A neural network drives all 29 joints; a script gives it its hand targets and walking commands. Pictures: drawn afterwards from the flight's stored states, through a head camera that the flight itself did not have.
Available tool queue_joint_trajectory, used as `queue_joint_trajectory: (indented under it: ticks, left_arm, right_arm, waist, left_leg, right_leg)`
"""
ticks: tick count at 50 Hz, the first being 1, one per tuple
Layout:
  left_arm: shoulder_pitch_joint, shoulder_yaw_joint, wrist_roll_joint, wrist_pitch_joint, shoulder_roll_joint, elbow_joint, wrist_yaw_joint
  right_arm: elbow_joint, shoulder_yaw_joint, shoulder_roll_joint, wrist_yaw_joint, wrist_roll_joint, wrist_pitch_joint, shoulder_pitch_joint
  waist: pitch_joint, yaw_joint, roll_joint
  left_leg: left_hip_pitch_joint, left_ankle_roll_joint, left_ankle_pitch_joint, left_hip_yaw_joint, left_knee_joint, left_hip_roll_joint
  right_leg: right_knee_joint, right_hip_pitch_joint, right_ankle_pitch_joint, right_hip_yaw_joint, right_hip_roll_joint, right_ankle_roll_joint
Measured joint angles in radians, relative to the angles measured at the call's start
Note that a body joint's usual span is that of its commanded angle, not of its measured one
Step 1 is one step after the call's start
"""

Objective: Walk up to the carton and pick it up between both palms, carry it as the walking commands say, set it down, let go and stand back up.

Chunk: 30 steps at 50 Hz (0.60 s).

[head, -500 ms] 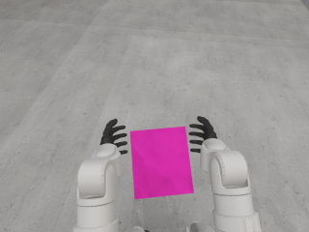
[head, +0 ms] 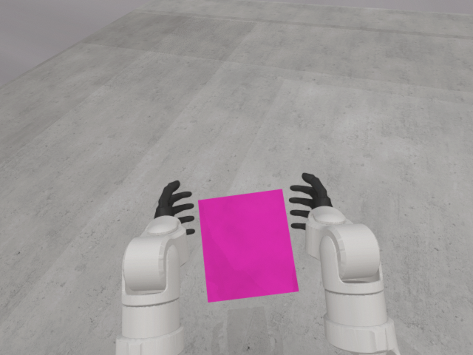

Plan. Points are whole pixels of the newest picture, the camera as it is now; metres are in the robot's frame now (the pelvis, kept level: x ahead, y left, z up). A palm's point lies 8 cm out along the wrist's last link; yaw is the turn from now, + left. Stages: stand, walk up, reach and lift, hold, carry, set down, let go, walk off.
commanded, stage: carry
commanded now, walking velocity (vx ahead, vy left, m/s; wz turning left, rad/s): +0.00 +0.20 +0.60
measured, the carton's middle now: (247, 243) +0.34 -0.02 -0.01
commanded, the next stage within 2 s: none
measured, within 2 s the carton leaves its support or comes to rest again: neither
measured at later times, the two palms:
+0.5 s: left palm out of the picture +0.21 +0.31 +0.12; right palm (175, 248) +0.27 +0.09 +0.11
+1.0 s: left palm out of the picture +0.05 +0.50 +0.11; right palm (2, 340) +0.18 +0.30 +0.09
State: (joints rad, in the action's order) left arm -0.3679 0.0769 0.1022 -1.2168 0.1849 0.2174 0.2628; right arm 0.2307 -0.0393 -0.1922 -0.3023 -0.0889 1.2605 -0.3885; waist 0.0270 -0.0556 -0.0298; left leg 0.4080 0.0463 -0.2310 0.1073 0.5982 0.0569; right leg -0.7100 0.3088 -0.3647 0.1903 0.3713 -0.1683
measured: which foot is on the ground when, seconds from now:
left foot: down 0.00-0.30, up 0.32-0.60, down 0.62-0.96, up 0.98-1.00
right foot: down 0.00-0.00, up 0.02-0.26, down 0.28-0.62, up 0.64-0.92, down 0.94-1.00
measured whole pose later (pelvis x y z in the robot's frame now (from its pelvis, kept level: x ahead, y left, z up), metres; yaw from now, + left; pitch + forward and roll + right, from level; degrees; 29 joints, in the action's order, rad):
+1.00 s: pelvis -0.14 +0.24 +0.01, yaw +34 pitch +2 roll +1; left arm -0.34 0.05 0.05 -1.18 0.18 0.20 0.25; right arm 0.26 -0.01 -0.16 -0.29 -0.10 1.21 -0.30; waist -0.02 0.01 0.06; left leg 0.52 -0.03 -0.35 0.05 0.76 -0.11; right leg -0.63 0.35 -0.29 0.16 0.07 0.02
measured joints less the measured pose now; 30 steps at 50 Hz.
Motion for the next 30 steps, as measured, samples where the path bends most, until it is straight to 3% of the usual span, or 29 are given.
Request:
queue_joint_trajectory:
  ticks: [1,3,5,7,10,13,15,17,19,21,25,30]
  left_arm:
    - [-0.004,0.011,0.005,0.002,0.0,-0.007,0.004]
    - [-0.003,0.028,0.012,0.014,0.001,-0.02,0.009]
    - [0.004,0.033,0.001,0.02,-0.001,-0.027,0.012]
    - [0.014,0.019,-0.022,0.012,-0.005,-0.017,0.013]
    - [0.026,-0.001,-0.048,0.02,-0.009,0.007,0.01]
    - [0.04,-0.011,-0.063,0.043,-0.013,0.029,0.002]
    - [0.048,-0.022,-0.068,0.055,-0.015,0.029,-0.005]
    - [0.05,-0.03,-0.063,0.057,-0.016,0.016,-0.015]
    - [0.057,-0.028,-0.059,0.05,-0.017,0.02,-0.018]
    - [0.062,-0.022,-0.05,0.047,-0.019,0.027,-0.017]
    - [0.048,-0.012,-0.032,0.043,-0.015,0.034,-0.013]
    - [0.012,-0.016,-0.009,0.019,-0.004,0.011,-0.002]
  right_arm:
    - [-0.019,0.002,-0.004,0.004,-0.003,-0.008,-0.008]
    - [-0.056,0.009,-0.008,0.012,-0.007,-0.024,-0.017]
    - [-0.085,0.012,-0.006,0.019,-0.015,-0.035,-0.014]
    - [-0.091,0.006,-0.002,0.022,-0.019,-0.04,-0.002]
    - [-0.059,0.003,0.007,0.022,-0.016,-0.054,0.021]
    - [-0.018,0.016,0.014,0.018,-0.013,-0.066,0.042]
    - [0.005,0.02,0.019,0.014,-0.011,-0.067,0.057]
    - [0.023,0.027,0.027,0.015,-0.007,-0.063,0.082]
    - [0.039,0.035,0.03,0.011,0.012,-0.049,0.094]
    - [0.045,0.045,0.029,0.008,0.023,-0.037,0.089]
    - [0.048,0.047,0.022,0.002,0.019,-0.028,0.062]
    - [0.036,0.015,0.011,0.003,0.005,-0.013,0.03]
  waist:
    - [0.003,0.002,-0.011]
    - [0.002,0.017,-0.004]
    - [-0.018,0.042,-0.011]
    - [-0.041,0.067,-0.004]
    - [-0.071,0.088,0.015]
    - [-0.08,0.091,0.04]
    - [-0.077,0.086,0.082]
    - [-0.064,0.073,0.081]
    - [-0.058,0.054,0.062]
    - [-0.054,0.038,0.048]
    - [-0.045,0.012,0.015]
    - [-0.02,-0.007,-0.004]
  left_leg:
    - [0.024,-0.012,0.058,0.003,0.027,-0.014]
    - [0.069,-0.044,-0.037,-0.009,0.09,-0.013]
    - [0.103,-0.064,-0.035,-0.021,0.115,-0.026]
    - [0.11,-0.075,0.007,-0.034,0.091,-0.044]
    - [0.107,-0.1,0.049,-0.05,0.048,-0.087]
    - [0.101,-0.12,0.087,-0.062,0.004,-0.135]
    - [0.094,-0.118,0.104,-0.081,-0.016,-0.153]
    - [0.149,-0.069,-0.089,-0.064,0.154,-0.168]
    - [0.204,-0.037,-0.171,-0.046,0.383,-0.151]
    - [0.21,-0.01,-0.166,-0.048,0.485,-0.106]
    - [0.136,0.022,-0.175,-0.048,0.385,-0.024]
    - [-0.028,0.002,-0.122,0.008,0.046,0.007]
  right_leg:
    - [-0.071,0.035,-0.073,-0.036,0.003,0.006]
    - [-0.267,0.126,-0.263,-0.111,-0.077,0.021]
    - [-0.39,0.196,-0.295,-0.129,-0.15,0.035]
    - [-0.409,0.231,-0.245,-0.108,-0.205,0.047]
    - [-0.323,0.231,-0.173,-0.082,-0.259,0.07]
    - [-0.137,0.165,-0.13,-0.069,-0.302,0.105]
    - [0.019,0.098,0.004,-0.048,-0.32,0.158]
    - [0.049,0.084,0.067,-0.029,-0.284,0.193]
    - [0.08,0.061,0.074,-0.014,-0.24,0.184]
    - [0.109,0.036,0.085,-0.004,-0.204,0.159]
    - [0.109,0.017,0.089,0.014,-0.12,0.111]
    - [0.052,0.023,0.074,0.034,-0.021,0.033]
